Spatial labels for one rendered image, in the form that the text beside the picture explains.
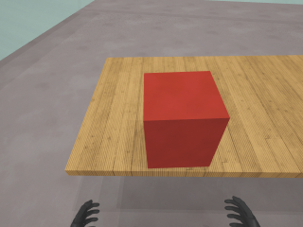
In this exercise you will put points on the robot right hand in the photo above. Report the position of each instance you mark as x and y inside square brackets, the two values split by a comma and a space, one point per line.
[245, 214]

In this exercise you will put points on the robot left hand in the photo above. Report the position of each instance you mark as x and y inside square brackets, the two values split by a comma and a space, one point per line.
[81, 219]

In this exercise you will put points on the table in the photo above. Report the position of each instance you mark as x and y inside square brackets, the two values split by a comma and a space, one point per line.
[263, 96]

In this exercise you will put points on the carton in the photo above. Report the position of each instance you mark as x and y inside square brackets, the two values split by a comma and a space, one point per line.
[184, 119]

